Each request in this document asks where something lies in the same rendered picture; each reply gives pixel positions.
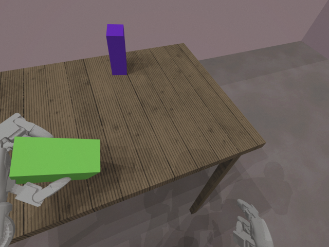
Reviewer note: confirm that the right robot hand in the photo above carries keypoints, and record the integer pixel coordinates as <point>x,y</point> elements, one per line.
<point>256,233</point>

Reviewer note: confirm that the left robot hand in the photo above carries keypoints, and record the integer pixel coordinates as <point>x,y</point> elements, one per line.
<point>30,193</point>

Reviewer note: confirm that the robot left forearm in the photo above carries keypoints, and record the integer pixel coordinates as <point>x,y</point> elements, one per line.
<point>7,226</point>

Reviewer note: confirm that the sponge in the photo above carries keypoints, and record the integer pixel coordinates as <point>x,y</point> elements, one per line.
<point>43,159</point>

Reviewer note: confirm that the table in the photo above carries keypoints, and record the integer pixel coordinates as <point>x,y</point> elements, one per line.
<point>163,121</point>

